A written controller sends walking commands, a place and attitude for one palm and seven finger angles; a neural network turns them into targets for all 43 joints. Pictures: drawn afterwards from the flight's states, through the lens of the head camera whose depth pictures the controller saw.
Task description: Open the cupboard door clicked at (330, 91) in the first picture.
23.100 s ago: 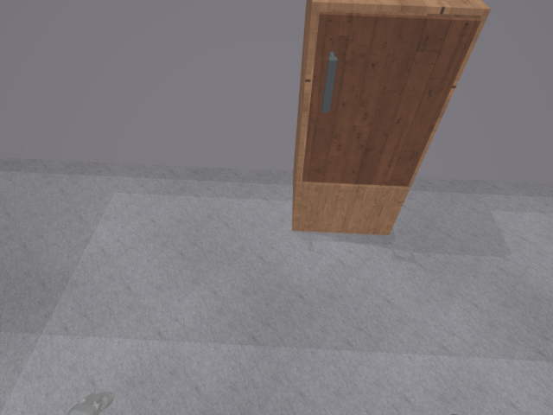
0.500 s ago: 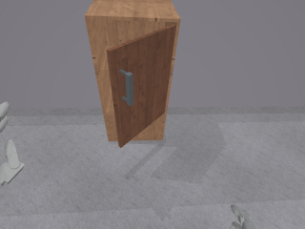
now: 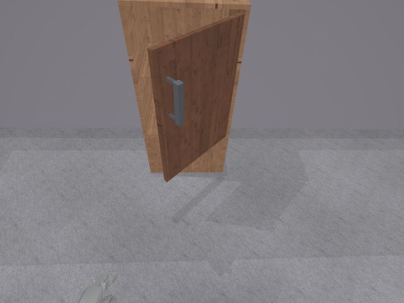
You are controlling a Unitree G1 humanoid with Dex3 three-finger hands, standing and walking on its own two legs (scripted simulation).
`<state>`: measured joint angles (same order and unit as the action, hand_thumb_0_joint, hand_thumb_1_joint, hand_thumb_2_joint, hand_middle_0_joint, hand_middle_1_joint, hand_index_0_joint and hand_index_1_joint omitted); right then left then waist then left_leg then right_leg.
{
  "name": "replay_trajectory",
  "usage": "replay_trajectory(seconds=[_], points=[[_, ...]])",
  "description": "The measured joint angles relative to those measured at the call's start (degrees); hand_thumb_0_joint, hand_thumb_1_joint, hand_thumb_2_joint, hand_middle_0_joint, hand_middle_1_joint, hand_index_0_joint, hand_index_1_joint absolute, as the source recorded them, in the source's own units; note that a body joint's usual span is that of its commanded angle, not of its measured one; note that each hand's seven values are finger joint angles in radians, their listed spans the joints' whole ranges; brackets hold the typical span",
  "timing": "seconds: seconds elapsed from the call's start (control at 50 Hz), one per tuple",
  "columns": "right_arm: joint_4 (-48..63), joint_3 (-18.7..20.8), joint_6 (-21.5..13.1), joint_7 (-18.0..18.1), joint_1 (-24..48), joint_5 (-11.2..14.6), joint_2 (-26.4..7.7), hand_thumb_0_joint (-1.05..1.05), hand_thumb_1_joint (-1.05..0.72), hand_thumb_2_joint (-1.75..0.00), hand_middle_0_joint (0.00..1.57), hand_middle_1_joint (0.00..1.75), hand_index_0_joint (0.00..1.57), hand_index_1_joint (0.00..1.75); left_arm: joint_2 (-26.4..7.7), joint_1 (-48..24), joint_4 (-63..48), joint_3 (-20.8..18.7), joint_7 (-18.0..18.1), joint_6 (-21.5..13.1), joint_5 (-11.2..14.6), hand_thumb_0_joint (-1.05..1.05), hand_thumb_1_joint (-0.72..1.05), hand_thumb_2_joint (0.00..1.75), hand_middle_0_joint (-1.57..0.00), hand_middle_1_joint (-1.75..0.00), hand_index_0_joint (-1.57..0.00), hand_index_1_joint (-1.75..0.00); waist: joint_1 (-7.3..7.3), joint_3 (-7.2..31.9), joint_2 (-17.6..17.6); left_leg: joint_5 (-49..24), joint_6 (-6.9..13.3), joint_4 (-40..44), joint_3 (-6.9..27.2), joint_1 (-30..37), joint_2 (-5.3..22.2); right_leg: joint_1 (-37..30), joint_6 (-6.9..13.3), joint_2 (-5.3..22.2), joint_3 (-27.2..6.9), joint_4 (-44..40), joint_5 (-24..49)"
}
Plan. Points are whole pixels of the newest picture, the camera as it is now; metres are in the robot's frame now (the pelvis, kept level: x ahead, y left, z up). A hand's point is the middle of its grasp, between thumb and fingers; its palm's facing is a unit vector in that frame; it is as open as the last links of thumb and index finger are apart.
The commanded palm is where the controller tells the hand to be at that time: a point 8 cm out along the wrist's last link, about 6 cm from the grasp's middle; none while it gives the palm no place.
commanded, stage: let the arm hang, fingers relaxed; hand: left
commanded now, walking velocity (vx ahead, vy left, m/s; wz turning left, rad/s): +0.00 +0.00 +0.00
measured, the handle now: (174, 101) +0.68 +0.10 +0.01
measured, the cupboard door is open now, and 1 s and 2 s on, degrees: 45 45 45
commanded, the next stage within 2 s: look to check the result in 0.86 s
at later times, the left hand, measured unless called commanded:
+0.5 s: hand out of the picture +0.03 +0.21 -0.15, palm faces +0.02 -0.96 -0.29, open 7.4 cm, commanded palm none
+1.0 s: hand out of the picture +0.08 +0.21 -0.14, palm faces +0.00 -0.96 -0.28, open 7.4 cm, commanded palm none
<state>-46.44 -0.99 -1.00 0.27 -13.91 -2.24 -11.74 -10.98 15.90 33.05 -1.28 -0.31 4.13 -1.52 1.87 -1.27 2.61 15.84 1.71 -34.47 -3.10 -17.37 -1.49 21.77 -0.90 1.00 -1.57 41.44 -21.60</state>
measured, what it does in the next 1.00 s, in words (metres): steps on the spot: right foot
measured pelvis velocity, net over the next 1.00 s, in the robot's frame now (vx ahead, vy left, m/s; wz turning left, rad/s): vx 0.02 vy -0.01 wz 0.02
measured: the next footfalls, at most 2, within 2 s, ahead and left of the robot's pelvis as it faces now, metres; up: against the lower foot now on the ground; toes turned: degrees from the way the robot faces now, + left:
right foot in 0.02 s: +0.09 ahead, -0.12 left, +0.00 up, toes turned +1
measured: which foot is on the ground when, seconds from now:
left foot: down 0.00-1.00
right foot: up 0.00-0.00, down 0.02-1.00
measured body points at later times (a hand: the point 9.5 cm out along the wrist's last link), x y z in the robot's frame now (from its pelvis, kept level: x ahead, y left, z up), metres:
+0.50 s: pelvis +0.00 -0.01 +0.02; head +0.02 -0.02 +0.47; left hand +0.03 +0.26 -0.12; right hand +0.01 -0.24 -0.15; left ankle +0.03 +0.10 -0.72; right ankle +0.05 -0.12 -0.72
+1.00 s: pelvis +0.02 -0.01 +0.02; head +0.04 -0.01 +0.47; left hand +0.08 +0.26 -0.12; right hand +0.06 -0.27 -0.13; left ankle +0.03 +0.11 -0.72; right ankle +0.05 -0.12 -0.72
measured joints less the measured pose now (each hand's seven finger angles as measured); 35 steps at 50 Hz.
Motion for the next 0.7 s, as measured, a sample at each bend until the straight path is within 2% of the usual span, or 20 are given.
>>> replay_trajectory(seconds=[0.02, 0.04, 0.06, 0.14, 0.3, 0.48, 0.7], points=[[-0.7, 0.0, 0.4, -0.1, -0.3, 0.4, 0.4, 0.01, -0.90, -0.90, 0.21, 0.30, 0.20, 0.30, 0.4, 0.9, 2.8, 1.1, -0.3, -0.5, 0.0, 0.01, 0.91, 0.90, -0.20, -0.30, -0.19, -0.30, -0.35, -0.3, 1.4, 0.7, -0.4, -1.2, -0.8, -0.5, -0.3, -1.0, 0.9, 0.3, -1.0, -3.9, 5.3], [-1.7, 0.3, 1.0, -0.1, -0.3, 0.7, 0.5, 0.01, -0.90, -0.90, 0.21, 0.30, 0.20, 0.30, 1.4, 1.2, 6.1, 1.8, -0.3, -0.8, 0.3, 0.01, 0.91, 0.90, -0.20, -0.30, -0.20, -0.30, -0.32, -1.1, 1.4, 1.4, -0.6, -2.4, -0.7, -0.7, 0.1, -0.9, 1.3, -0.1, -0.8, -3.6, 7.7], [-2.8, 0.7, 1.5, -0.1, -0.9, 0.9, 0.5, 0.01, -0.90, -0.90, 0.21, 0.30, 0.20, 0.30, 2.0, 1.0, 8.1, 0.6, 0.5, -1.4, 1.2, -0.01, 0.95, 0.90, -0.21, -0.30, -0.20, -0.30, -0.09, -1.8, 0.8, 1.6, -0.7, -2.8, 0.4, -0.9, 0.5, -1.2, 1.6, -0.5, 0.2, -3.5, 7.6], [-7.5, 1.3, 3.0, -0.1, -3.5, 0.7, 1.0, 0.01, -0.90, -0.90, 0.20, 0.30, 0.20, 0.30, -0.3, 0.2, 14.3, 0.2, 0.6, -1.7, 0.5, -0.05, 1.00, 0.90, -0.21, -0.30, -0.21, -0.30, -0.21, -1.8, -0.7, 0.2, -0.9, -1.2, 2.8, -0.7, 1.5, -3.0, 1.9, -1.5, 2.6, -7.0, 7.2], [-13.8, 1.1, 2.1, 0.4, -5.6, 0.8, 1.3, 0.01, -0.90, -0.90, 0.20, 0.30, 0.20, 0.30, -2.7, -1.0, 24.3, 0.2, 0.7, -2.6, 0.9, -0.01, 0.94, 0.90, -0.21, -0.30, -0.20, -0.30, -0.85, -2.3, -2.9, -3.3, -1.0, 6.3, 2.4, 2.9, 1.3, -6.3, 1.5, -1.3, 2.2, -14.2, 11.0], [-16.6, 1.5, 1.4, 0.4, -2.0, 1.1, 0.6, 0.01, -0.90, -0.90, 0.20, 0.30, 0.20, 0.30, -2.8, -3.2, 29.7, 0.3, 1.0, -3.4, 0.9, 0.01, 0.91, 0.90, -0.20, -0.30, -0.20, -0.30, -1.17, -2.3, -4.3, -4.9, -1.0, 10.0, 1.9, 5.7, 0.9, -8.5, 1.4, -1.0, 1.7, -16.6, 11.9], [-17.3, 1.9, 1.0, 0.5, 2.1, 1.0, -1.6, 0.01, -0.90, -0.90, 0.20, 0.30, 0.20, 0.30, -1.9, -6.5, 31.2, 0.6, 0.8, -4.1, 0.8, 0.01, 0.91, 0.90, -0.20, -0.30, -0.20, -0.30, -1.28, -1.9, -3.7, -5.1, -1.1, 11.4, 1.9, 7.3, 1.1, -10.0, 1.5, -1.1, 1.6, -18.0, 12.2]])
